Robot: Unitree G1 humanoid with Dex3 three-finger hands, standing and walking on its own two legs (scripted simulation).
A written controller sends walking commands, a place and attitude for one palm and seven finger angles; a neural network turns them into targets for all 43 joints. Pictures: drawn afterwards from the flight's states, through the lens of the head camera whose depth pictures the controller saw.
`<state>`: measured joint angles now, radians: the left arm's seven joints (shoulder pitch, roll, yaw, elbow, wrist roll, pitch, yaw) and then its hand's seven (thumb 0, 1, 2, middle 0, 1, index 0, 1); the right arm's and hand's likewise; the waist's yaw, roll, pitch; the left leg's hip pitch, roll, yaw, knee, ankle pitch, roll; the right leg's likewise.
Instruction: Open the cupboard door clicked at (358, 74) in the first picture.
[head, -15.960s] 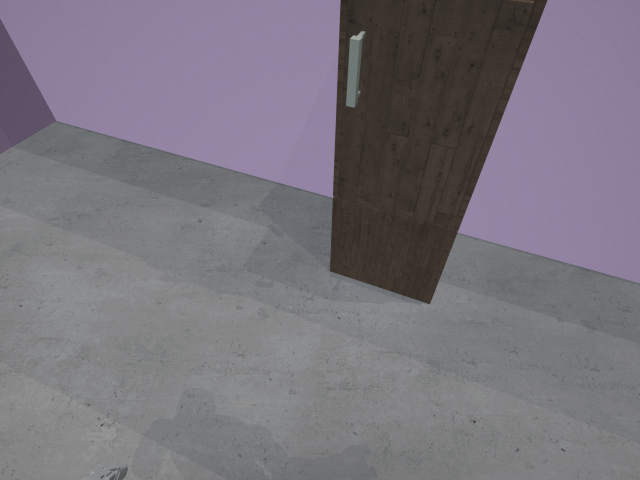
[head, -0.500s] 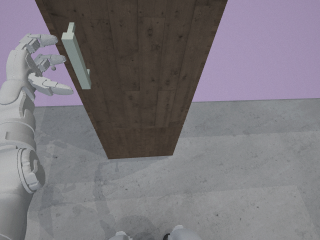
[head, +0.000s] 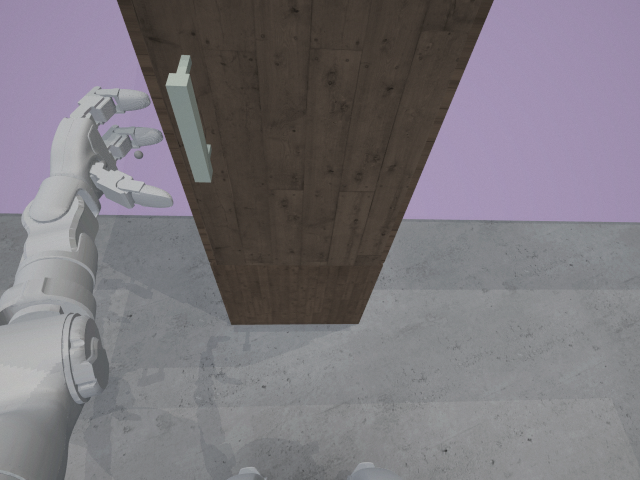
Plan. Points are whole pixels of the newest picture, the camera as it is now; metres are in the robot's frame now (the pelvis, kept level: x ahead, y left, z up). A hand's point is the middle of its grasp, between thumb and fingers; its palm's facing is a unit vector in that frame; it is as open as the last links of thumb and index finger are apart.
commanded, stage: move the hooked fingers beside the handle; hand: left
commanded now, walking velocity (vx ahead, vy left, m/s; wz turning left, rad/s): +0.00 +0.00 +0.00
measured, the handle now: (195, 123) +0.54 +0.14 +0.12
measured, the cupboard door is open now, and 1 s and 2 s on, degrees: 0 0 0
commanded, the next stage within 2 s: slide the fingers in behind the handle in 0.18 s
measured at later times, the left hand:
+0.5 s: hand (152, 149) +0.49 +0.19 +0.11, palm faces -0.04 -1.00 +0.02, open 14.0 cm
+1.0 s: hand (183, 156) +0.48 +0.15 +0.11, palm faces -0.03 -1.00 +0.01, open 14.0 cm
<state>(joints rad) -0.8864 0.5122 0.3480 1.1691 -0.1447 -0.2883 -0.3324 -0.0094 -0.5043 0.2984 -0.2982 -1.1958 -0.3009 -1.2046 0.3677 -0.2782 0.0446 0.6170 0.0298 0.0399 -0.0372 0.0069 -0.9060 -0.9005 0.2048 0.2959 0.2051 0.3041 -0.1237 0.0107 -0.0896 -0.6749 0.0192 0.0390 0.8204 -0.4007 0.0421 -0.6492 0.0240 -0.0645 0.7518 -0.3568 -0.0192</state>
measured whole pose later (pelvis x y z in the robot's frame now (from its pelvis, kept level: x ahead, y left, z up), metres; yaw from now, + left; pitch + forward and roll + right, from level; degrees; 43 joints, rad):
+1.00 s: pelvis -0.01 -0.01 +0.00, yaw +0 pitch +14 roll -1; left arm -0.88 0.39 0.30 1.13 -0.12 -0.31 -0.21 -0.01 -0.50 0.30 -0.30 -1.20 -0.30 -1.20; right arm 0.38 -0.27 0.04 0.62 0.02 0.03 -0.01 0.01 -0.91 -0.90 0.20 0.30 0.20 0.30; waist -0.12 0.02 -0.09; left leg -0.67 0.02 0.05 0.82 -0.40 0.04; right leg -0.65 0.03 -0.06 0.78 -0.36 -0.03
